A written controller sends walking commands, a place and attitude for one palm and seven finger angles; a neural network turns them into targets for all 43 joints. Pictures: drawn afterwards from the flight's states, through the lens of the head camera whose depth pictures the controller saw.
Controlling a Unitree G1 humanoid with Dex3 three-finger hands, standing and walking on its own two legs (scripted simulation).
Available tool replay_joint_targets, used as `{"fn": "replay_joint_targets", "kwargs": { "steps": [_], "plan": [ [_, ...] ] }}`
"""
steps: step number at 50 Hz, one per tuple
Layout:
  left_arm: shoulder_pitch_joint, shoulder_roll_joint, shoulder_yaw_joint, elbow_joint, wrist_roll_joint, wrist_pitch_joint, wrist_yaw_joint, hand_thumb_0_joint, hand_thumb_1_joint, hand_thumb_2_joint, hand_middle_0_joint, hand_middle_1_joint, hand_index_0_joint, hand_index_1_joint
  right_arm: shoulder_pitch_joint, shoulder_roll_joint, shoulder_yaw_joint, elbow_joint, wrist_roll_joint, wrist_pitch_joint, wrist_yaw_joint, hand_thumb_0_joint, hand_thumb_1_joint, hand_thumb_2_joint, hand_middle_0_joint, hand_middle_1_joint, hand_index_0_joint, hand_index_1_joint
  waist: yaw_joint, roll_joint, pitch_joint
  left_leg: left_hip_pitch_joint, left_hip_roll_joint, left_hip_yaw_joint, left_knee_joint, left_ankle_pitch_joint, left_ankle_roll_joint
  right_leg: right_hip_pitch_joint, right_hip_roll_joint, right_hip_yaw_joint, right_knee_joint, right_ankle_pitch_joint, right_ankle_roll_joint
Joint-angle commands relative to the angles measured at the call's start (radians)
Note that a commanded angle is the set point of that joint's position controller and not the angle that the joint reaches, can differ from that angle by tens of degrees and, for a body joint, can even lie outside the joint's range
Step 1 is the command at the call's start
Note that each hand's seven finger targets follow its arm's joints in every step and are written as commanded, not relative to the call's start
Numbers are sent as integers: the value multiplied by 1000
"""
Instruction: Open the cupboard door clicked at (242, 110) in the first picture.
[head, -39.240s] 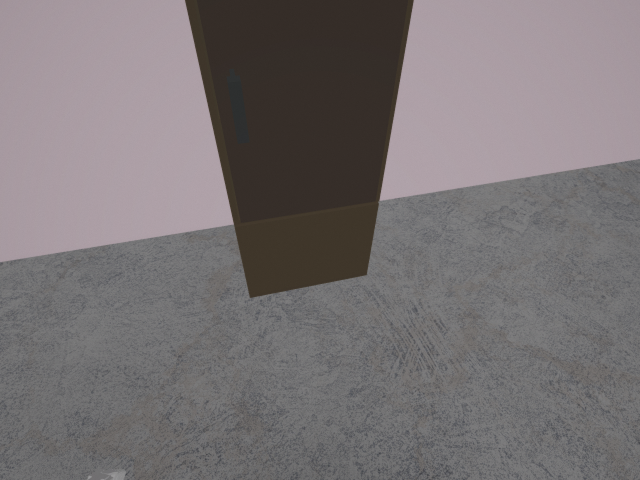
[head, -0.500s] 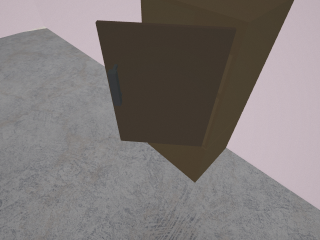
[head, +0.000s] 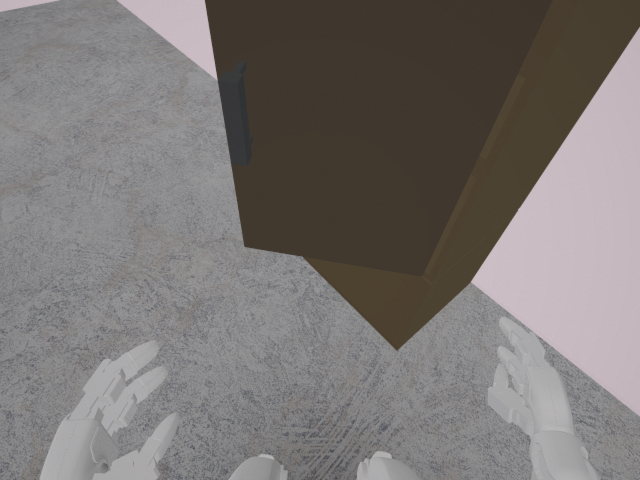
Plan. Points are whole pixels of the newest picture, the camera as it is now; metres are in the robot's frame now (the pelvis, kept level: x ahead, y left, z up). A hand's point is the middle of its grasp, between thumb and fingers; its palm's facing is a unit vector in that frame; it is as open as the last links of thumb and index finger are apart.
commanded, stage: raise the hand with hooked fingers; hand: left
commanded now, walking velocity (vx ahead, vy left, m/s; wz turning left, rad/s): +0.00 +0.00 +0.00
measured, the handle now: (241, 114) +0.60 +0.19 +0.12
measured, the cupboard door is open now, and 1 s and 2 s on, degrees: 40 40 40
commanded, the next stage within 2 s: move the hooked fingers beside the handle in 1.60 s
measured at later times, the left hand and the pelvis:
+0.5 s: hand (114, 346) +0.23 +0.25 +0.08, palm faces -0.03 -1.00 -0.07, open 12.0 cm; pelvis +0.02 +0.02 +0.02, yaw +0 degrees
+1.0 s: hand (72, 265) +0.29 +0.30 +0.13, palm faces -0.01 -1.00 -0.08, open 13.9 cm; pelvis +0.02 +0.03 +0.04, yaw +0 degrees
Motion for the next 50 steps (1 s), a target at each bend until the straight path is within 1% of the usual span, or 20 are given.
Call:
{"fn": "replay_joint_targets", "kwargs": {
  "steps": [1, 3, 4, 7, 8, 10, 13, 14, 16, 18, 20, 23, 26, 28, 30, 35, 38, 46, 48, 50],
  "plan": [
    [-202, 111, 39, -369, -44, -175, -84, 0, 293, 640, -243, -690, -243, -690, 50, -93, -5, -39, -1, -61, -8, 0, -900, -900, 200, 300, 200, 300, -101, 150, -182, 14, 3, -34, -101, 329, 14, 132, 15, 86, -147, 215, 19],
    [-193, 114, 41, -277, -76, -121, -162, 0, 247, 620, -247, -720, -247, -720, 50, -110, 3, -15, 4, -75, -16, 0, -900, -900, 200, 300, 200, 300, -109, 127, -151, -5, 3, -42, -90, 336, 16, 140, 22, 87, -156, 222, 17],
    [-182, 132, 62, -260, -74, -81, -188, 0, 223, 610, -248, -735, -248, -735, 51, -111, 0, -13, 13, -78, -19, 0, -900, -900, 200, 300, 200, 300, -104, 92, -176, -13, 5, -39, -104, 318, 17, 171, 16, 83, -173, 202, 25],
    [-132, 207, 187, -232, -106, 55, -215, 0, 153, 580, -253, -780, -253, -780, 24, -111, -3, -27, 28, -68, -31, 0, -900, -900, 200, 300, 200, 300, -56, 39, -251, -35, -3, -33, -145, 322, 15, 300, -3, 102, -222, 176, 35],
    [-108, 229, 232, -190, -124, 95, -223, 0, 130, 570, -255, -795, -255, -795, 10, -107, -1, -25, 27, -62, -34, 0, -900, -900, 200, 300, 200, 300, -29, 58, -246, -24, -4, -36, -152, 364, 10, 329, 4, 96, -210, 227, 24],
    [-101, 221, 273, -230, -148, 125, -208, 0, 83, 550, -258, -825, -258, -825, 6, -89, 2, -34, 26, -54, -36, 0, -900, -900, 200, 300, 200, 300, -15, 28, -297, -3, -6, -36, -181, 404, 6, 383, -5, 81, -214, 295, 34],
    [-112, 212, 288, -219, -166, 116, -175, 0, 13, 520, -263, -870, -263, -870, -3, -81, 9, -31, 18, -59, -37, 0, -900, -900, 200, 300, 200, 300, 2, 29, -246, 8, -5, -46, -212, 439, -4, 371, 5, 52, -204, 326, 24],
    [-121, 198, 267, -238, -159, 101, -171, 0, -10, 510, -265, -885, -265, -885, 8, -83, 11, -29, 18, -62, -34, 0, -900, -900, 200, 300, 200, 300, -6, 54, -252, 27, -6, -41, -223, 444, -4, 357, 3, 46, -204, 322, 25],
    [-137, 183, 250, -204, -153, 81, -163, 0, -57, 490, -268, -915, -268, -915, 24, -89, 9, -21, 18, -69, -31, 0, -900, -900, 200, 300, 200, 300, -23, 37, -212, 26, -6, -40, -235, 412, -4, 320, 2, 37, -219, 271, 31],
    [-183, 205, 249, -168, -151, 73, -175, 0, -103, 470, -272, -945, -272, -945, 32, -105, 11, -19, 16, -73, -34, 0, -900, -900, 200, 300, 200, 300, -36, 24, -166, 22, -4, -43, -237, 391, -2, 292, 8, 37, -228, 230, 25],
    [-222, 228, 263, -155, -151, 64, -192, 0, -150, 450, -275, -975, -275, -975, 56, -120, 10, -18, 21, -76, -37, 0, -900, -900, 200, 300, 200, 300, -43, 32, -190, 31, -6, -37, -250, 361, -1, 298, 1, 45, -246, 188, 31],
    [-278, 268, 270, -189, -154, 63, -203, 0, -220, 420, -280, -1020, -280, -1020, 66, -133, 15, -27, 22, -85, -39, 0, -900, -900, 200, 300, 200, 300, -32, 118, -190, 97, -1, -44, -277, 405, -7, 294, 10, 25, -239, 213, 17],
    [-313, 279, 276, -204, -153, 70, -190, 0, -290, 390, -285, -1065, -285, -1065, 82, -136, 19, -24, 24, -85, -42, 0, -900, -900, 200, 300, 200, 300, -33, 140, -200, 146, 4, -52, -307, 439, -13, 297, 12, 7, -248, 226, 20],
    [-354, 314, 306, -161, -154, 88, -184, 0, -337, 370, -288, -1095, -288, -1095, 86, -144, 24, -20, 23, -79, -43, 0, -900, -900, 200, 300, 200, 300, -31, 133, -162, 143, 8, -61, -321, 423, -20, 297, 20, 1, -255, 210, 14],
    [-387, 311, 301, -131, -155, 106, -186, 0, -383, 350, -292, -1125, -292, -1125, 89, -148, 28, -25, 26, -71, -46, 0, -900, -900, 200, 300, 200, 300, -35, 137, -145, 152, 9, -58, -340, 393, -21, 295, 16, -1, -271, 190, 18],
    [-483, 339, 304, -81, -148, 160, -207, 0, -500, 300, -300, -1200, -300, -1200, 97, -158, 38, -32, 30, -64, -49, 0, -900, -900, 200, 300, 200, 300, -36, 163, -152, 206, 14, -68, -368, 443, -31, 316, 19, -4, -292, 225, 15],
    [-569, 371, 321, -31, -153, 189, -226, 0, -500, 300, -300, -1200, -300, -1200, 101, -166, 46, -28, 27, -63, -54, 0, -900, -900, 200, 300, 200, 300, -38, 148, -130, 212, 14, -70, -380, 442, -31, 325, 26, -4, -306, 236, 11],
    [-777, 439, 358, 71, -151, 216, -276, 0, -500, 300, -300, -1200, -300, -1200, 99, -167, 57, -9, 27, -56, -66, 0, -900, -900, 200, 300, 200, 300, -36, 163, -162, 271, 15, -77, -423, 460, -38, 361, 20, 0, -339, 241, 10],
    [-799, 463, 379, 126, -156, 226, -288, 0, -500, 300, -300, -1200, -300, -1200, 108, -173, 58, -3, 27, -53, -69, 0, -900, -900, 200, 300, 200, 300, -32, 127, -153, 268, 12, -73, -424, 473, -34, 379, 24, 5, -350, 261, 7],
    [-846, 468, 377, 172, -156, 238, -307, 0, -500, 300, -300, -1200, -300, -1200, 105, -174, 60, 1, 29, -46, -71, 0, -900, -900, 200, 300, 200, 300, -38, 134, -141, 257, 10, -64, -437, 428, -27, 379, 20, 10, -365, 238, 11]
  ]
}}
